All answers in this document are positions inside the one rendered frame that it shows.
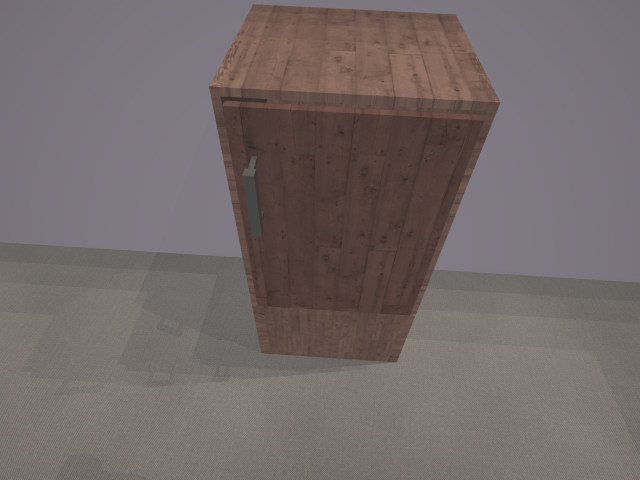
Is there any cupboard door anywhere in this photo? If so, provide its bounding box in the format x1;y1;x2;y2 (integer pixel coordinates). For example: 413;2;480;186
222;100;484;316

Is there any handle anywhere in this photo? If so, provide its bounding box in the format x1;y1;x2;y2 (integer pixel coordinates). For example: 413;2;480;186
242;156;264;237

